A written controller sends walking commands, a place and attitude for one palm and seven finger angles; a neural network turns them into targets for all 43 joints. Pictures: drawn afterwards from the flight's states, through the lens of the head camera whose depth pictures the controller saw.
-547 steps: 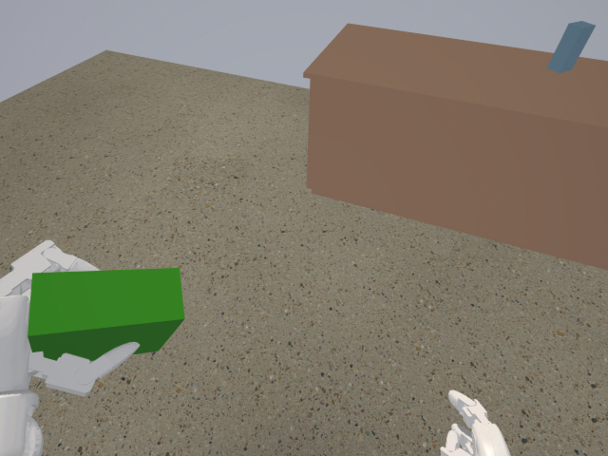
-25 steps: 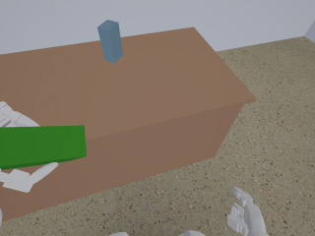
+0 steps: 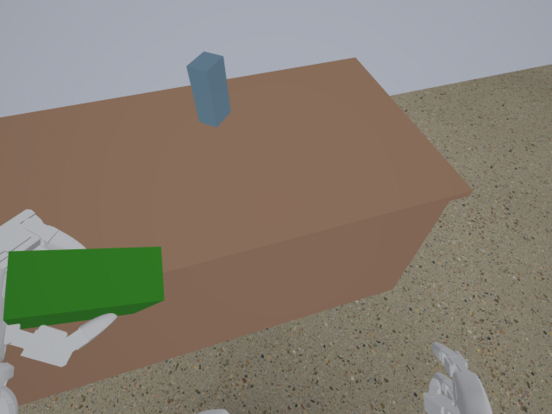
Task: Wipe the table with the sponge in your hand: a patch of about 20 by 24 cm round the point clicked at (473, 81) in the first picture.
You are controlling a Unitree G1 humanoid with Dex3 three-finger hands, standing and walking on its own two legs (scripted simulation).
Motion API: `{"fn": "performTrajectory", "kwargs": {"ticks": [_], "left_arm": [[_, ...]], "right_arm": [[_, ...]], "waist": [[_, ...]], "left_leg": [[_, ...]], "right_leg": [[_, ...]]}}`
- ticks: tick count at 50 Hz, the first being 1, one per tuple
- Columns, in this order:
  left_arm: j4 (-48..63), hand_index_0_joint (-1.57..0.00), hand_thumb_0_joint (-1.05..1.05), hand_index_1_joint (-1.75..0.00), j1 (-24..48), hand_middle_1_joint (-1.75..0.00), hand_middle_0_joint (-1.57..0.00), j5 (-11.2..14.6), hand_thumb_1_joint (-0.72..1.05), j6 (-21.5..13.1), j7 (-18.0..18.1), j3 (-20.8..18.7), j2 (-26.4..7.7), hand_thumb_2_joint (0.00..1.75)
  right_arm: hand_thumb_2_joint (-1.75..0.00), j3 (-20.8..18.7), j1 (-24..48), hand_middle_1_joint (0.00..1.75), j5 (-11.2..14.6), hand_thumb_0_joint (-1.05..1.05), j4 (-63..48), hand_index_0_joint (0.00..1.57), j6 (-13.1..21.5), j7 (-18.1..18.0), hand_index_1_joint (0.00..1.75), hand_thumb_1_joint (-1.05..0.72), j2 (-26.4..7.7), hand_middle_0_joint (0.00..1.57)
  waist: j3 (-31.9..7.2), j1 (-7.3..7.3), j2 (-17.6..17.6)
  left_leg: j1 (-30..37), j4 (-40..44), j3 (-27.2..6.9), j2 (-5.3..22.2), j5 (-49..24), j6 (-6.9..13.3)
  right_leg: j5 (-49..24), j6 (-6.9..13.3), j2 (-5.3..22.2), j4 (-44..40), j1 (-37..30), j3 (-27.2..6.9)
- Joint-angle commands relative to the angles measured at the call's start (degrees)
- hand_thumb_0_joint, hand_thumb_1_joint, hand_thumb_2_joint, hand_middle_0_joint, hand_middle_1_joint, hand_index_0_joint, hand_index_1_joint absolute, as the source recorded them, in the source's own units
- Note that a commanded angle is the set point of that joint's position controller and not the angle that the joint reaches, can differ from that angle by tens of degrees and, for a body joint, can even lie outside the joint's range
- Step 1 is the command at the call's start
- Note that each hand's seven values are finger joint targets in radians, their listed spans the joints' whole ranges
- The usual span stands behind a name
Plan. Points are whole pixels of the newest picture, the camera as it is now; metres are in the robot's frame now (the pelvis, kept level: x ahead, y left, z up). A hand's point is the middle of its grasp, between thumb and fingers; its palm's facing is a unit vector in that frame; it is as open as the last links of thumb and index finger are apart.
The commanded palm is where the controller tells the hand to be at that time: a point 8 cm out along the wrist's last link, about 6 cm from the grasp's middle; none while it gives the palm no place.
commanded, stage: come to a stop and stand still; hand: left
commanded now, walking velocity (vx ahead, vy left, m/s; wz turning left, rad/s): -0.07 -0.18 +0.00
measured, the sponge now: (106, 287) +0.22 +0.19 +0.15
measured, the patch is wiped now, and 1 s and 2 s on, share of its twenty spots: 0.00 0.00 0.00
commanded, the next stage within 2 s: look again from close up in 1.60 s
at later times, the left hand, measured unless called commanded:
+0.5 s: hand (52, 314) +0.19 +0.22 +0.16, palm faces +0.37 -0.84 -0.40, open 9.7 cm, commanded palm +0.14 +0.27 +0.18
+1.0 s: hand (38, 320) +0.19 +0.25 +0.14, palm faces +0.27 -0.86 -0.43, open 9.7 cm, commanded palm +0.13 +0.29 +0.18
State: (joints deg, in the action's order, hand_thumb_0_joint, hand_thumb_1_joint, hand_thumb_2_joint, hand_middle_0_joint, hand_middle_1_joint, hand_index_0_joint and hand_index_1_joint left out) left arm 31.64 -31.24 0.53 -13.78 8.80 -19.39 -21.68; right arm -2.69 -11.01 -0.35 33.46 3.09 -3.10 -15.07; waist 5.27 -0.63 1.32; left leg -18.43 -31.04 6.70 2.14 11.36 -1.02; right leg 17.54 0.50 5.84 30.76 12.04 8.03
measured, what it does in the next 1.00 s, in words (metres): steps on the spot: left foot, then right foot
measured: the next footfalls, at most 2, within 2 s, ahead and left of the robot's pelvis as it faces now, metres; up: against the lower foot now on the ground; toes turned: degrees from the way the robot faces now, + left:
left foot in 0.02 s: +0.05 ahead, +0.12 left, +0.00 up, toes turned +1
right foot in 0.30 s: +0.03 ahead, -0.09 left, +0.00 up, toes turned -4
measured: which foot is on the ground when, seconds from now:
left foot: up 0.00-0.00, down 0.02-1.00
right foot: down 0.00-0.04, up 0.06-0.28, down 0.30-1.00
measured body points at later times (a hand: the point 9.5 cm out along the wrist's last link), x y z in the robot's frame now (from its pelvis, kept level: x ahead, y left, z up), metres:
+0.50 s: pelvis -0.03 -0.01 -0.01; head -0.02 -0.02 +0.44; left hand +0.16 +0.27 +0.18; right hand +0.13 -0.23 -0.11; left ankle +0.01 +0.12 -0.74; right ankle -0.01 -0.09 -0.74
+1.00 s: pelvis -0.04 +0.02 +0.00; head -0.03 +0.02 +0.45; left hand +0.17 +0.29 +0.17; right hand +0.11 -0.22 -0.08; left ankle +0.01 +0.12 -0.74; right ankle -0.01 -0.09 -0.74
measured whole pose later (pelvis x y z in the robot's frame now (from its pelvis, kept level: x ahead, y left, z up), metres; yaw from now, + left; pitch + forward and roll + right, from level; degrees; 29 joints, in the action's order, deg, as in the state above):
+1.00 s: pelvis -0.04 +0.02 +0.00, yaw -4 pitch -1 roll -1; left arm 22.6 -26.0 1.5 -11.1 4.1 -18.9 -20.7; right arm 0.4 -13.3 0.5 32.8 8.3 -1.1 -12.7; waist 2.8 0.5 -1.1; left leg -15.1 -26.9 4.1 1.6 10.5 1.1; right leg 9.7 1.5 -2.0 24.1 13.2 1.8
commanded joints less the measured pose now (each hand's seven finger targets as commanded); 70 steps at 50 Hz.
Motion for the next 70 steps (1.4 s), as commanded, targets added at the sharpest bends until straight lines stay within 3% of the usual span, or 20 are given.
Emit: {"fn": "performTrajectory", "kwargs": {"ticks": [1,4,7,12,15,18,19,22,26,28,36,37,38,39,41,43,47,54,64,70], "left_arm": [[11.8,-1.20,0.00,-1.60,8.3,-1.60,-1.20,1.8,0.10,-3.0,1.7,-8.3,-10.0,1.30],[10.5,-1.20,0.00,-1.60,9.9,-1.60,-1.20,1.6,0.10,-3.7,0.6,-8.5,-10.7,1.30],[14.4,-1.20,0.00,-1.60,7.4,-1.60,-1.20,1.7,0.10,-2.4,0.1,-6.0,-8.2,1.30],[13.8,-1.20,0.00,-1.60,7.2,-1.60,-1.20,2.4,0.10,-0.9,0.5,-6.6,-8.8,1.30],[10.0,-1.20,0.00,-1.60,8.5,-1.60,-1.20,2.1,0.10,-0.2,0.7,-7.6,-9.4,1.30],[8.1,-1.20,0.00,-1.60,9.3,-1.60,-1.20,3.1,0.10,1.4,0.1,-7.1,-9.4,1.30],[8.1,-1.20,0.00,-1.60,9.9,-1.60,-1.20,3.3,0.10,1.8,0.3,-6.7,-9.3,1.30],[6.4,-1.20,0.00,-1.60,10.7,-1.60,-1.20,2.9,0.10,1.6,0.8,-5.7,-8.6,1.30],[4.7,-1.20,0.00,-1.60,9.9,-1.60,-1.20,2.7,0.10,0.9,0.3,-5.3,-8.8,1.30],[7.9,-1.20,0.00,-1.60,9.5,-1.60,-1.20,2.5,0.10,-0.1,0.2,-6.4,-9.8,1.30],[6.8,-1.20,0.00,-1.60,5.5,-1.60,-1.20,2.8,0.10,-0.8,0.5,-5.9,-8.9,1.30],[20.5,-1.20,0.00,-1.60,63.3,-1.60,-1.20,-4.5,0.10,-5.5,-0.5,-39.9,-55.0,1.30],[3.9,-1.20,0.00,-1.60,55.8,-1.60,-1.20,-0.9,0.10,-5.2,-1.9,-28.9,-39.2,1.30],[-13.6,-1.20,0.00,-1.60,34.4,-1.60,-1.20,0.5,0.10,-3.8,-3.7,-14.1,-18.1,1.30],[-10.0,-1.20,0.00,-1.60,13.2,-1.60,-1.20,3.3,0.10,-2.7,-5.2,-5.7,-7.7,1.30],[-3.7,-1.20,0.00,-1.60,5.2,-1.60,-1.20,3.5,0.10,-1.5,-4.9,-3.0,-4.8,1.30],[1.0,-1.20,0.00,-1.60,8.1,-1.60,-1.20,2.0,0.10,0.2,-3.4,-6.6,-10.0,1.30],[10.6,-1.20,0.00,-1.60,21.2,-1.60,-1.20,0.8,0.10,-2.1,-1.6,-9.9,-13.2,1.30],[4.1,-1.20,0.00,-1.60,14.4,-1.60,-1.20,0.8,0.10,-1.3,-2.4,-3.1,-5.6,1.30],[7.1,-1.20,0.00,-1.60,14.7,-1.60,-1.20,1.4,0.10,-0.9,-2.2,-5.7,-8.4,1.30]], "right_arm": [[-0.90,-1.5,2.5,0.30,1.0,0.00,-9.1,0.20,2.4,-1.0,0.30,-0.90,-4.5,0.20],[-0.90,-0.4,3.4,0.30,-0.2,0.00,-7.8,0.20,4.0,-0.8,0.30,-0.90,-2.6,0.20],[-0.90,-0.2,3.2,0.30,0.3,0.00,-7.7,0.20,5.4,0.7,0.30,-0.90,-2.9,0.20],[-0.90,0.9,2.9,0.30,0.1,0.00,-7.6,0.20,6.8,0.7,0.30,-0.90,-2.8,0.20],[-0.90,1.3,3.4,0.30,0.5,0.00,-7.4,0.20,6.1,0.3,0.30,-0.90,-2.2,0.20],[-0.90,1.3,3.2,0.30,0.5,0.00,-7.2,0.20,5.0,0.2,0.30,-0.90,-1.4,0.20],[-0.90,2.0,3.6,0.30,0.3,0.00,-6.5,0.20,4.9,0.2,0.30,-0.90,-0.7,0.20],[-0.90,2.9,4.3,0.30,0.4,0.00,-5.2,0.20,4.7,-0.2,0.30,-0.90,-0.8,0.20],[-0.90,1.6,4.4,0.30,0.7,0.00,-5.8,0.20,4.5,-0.9,0.30,-0.90,-3.2,0.20],[-0.90,2.1,5.6,0.30,0.2,0.00,-6.6,0.20,4.4,-1.2,0.30,-0.90,-3.0,0.20],[-0.90,1.2,3.0,0.30,0.6,0.00,-6.7,0.20,5.4,-1.1,0.30,-0.90,-3.2,0.20],[-0.90,-1.4,-4.7,0.30,-1.1,0.00,-6.3,0.20,8.1,-1.2,0.30,-0.90,-5.3,0.20],[-0.90,0.6,0.9,0.30,0.7,0.00,-4.2,0.20,8.3,-0.9,0.30,-0.90,-2.5,0.20],[-0.90,0.2,0.9,0.30,-0.1,0.00,-5.3,0.20,9.6,-0.5,0.30,-0.90,-2.4,0.20],[-0.90,-0.3,0.4,0.30,1.7,0.00,-7.5,0.20,9.0,1.3,0.30,-0.90,-3.9,0.20],[-0.90,-0.1,1.9,0.30,2.1,0.00,-8.8,0.20,8.6,2.7,0.30,-0.90,-3.5,0.20],[-0.90,1.0,2.9,0.30,1.3,0.00,-10.2,0.20,8.5,1.5,0.30,-0.90,-3.4,0.20],[-0.90,2.4,4.5,0.30,0.1,0.00,-10.6,0.20,9.8,0.0,0.30,-0.90,-3.0,0.20],[-0.90,2.3,3.5,0.30,-0.3,0.00,-9.2,0.20,9.8,1.7,0.30,-0.90,-2.8,0.20],[-0.90,2.4,4.4,0.30,-0.4,0.00,-10.4,0.20,7.4,1.1,0.30,-0.90,-2.7,0.20]], "waist": [[-12.6,0.96,-11.3],[-11.3,0.76,-19.1],[-12.2,0.58,-15.3],[-10.9,0.29,-16.0],[-10.6,0.52,-9.7],[-8.7,0.42,6.5],[-7.9,0.17,6.3],[-9.5,0.08,4.6],[-8.5,0.81,0.5],[-8.0,1.36,-8.6],[-10.9,0.98,-4.3],[0.0,2.95,7.0],[-7.1,2.01,-3.6],[-11.9,2.23,-5.0],[-12.2,3.41,-8.8],[-11.9,3.58,-2.3],[-8.2,2.79,9.2],[-9.4,2.90,-13.0],[-10.8,2.46,-6.1],[-13.4,2.52,-7.2]], "left_leg": [[15.3,10.2,-15.0,14.2,-25.2,5.7],[12.8,14.0,-21.7,19.1,-24.6,10.8],[11.0,12.8,-12.5,15.1,-19.7,8.1],[5.5,14.6,-11.2,14.4,-3.7,6.4],[1.2,9.3,-6.4,9.9,5.8,3.1],[3.3,-4.7,-2.9,0.9,10.6,-0.2],[2.7,-6.6,-4.2,0.7,8.1,0.0],[2.6,-2.5,-6.5,0.4,3.2,0.4],[5.7,4.7,-8.5,2.8,-3.1,1.5],[3.9,9.1,-10.9,4.6,-2.6,2.3],[2.8,5.5,-8.4,2.0,-0.3,1.3],[-0.8,-1.4,-2.9,-0.5,0.2,1.3],[3.1,1.9,-6.0,0.0,0.0,1.8],[7.2,3.6,-6.3,-0.2,-0.5,1.2],[7.7,5.9,-5.1,0.0,0.0,2.3],[7.8,6.9,-5.5,0.7,1.7,2.9],[6.7,6.2,-5.5,0.2,6.7,2.3],[2.1,17.8,-11.5,4.5,13.4,3.8],[8.3,13.9,-10.1,2.1,-4.4,1.0],[11.3,12.4,-9.1,1.7,-16.8,-0.5]], "right_leg": [[6.5,-1.8,-2.0,9.1,6.7,-3.2],[13.6,-1.9,-3.2,22.6,12.5,-7.8],[7.6,-2.0,-4.3,16.1,8.7,-5.6],[5.1,-2.1,-6.1,2.6,1.0,-3.6],[-1.9,-1.3,-5.1,-8.9,-5.0,-4.9],[7.5,4.0,4.5,-18.0,6.7,-22.1],[3.9,5.3,6.8,-18.3,6.4,-23.4],[-6.6,4.2,5.1,-13.8,1.2,-17.1],[-3.6,1.6,1.2,-12.7,0.7,-14.6],[-2.6,0.3,-1.7,-10.9,0.2,-11.6],[-5.7,0.9,0.1,-13.3,-3.4,-14.7],[-17.2,-7.1,-0.1,-21.7,6.5,-17.4],[-14.0,3.3,6.6,-15.0,2.3,-15.1],[-17.5,3.8,3.8,-10.7,0.8,-18.4],[-11.1,-1.6,1.4,-11.8,-2.6,-15.9],[-5.1,-2.6,-0.1,-13.5,-2.6,-14.3],[9.6,-0.5,-1.0,-18.6,4.1,-13.5],[-2.1,0.1,-6.1,-6.3,-4.0,-8.0],[-11.3,0.4,-5.9,-9.9,-2.9,-7.6],[-15.1,0.3,-6.2,-8.3,-3.7,-6.4]]}}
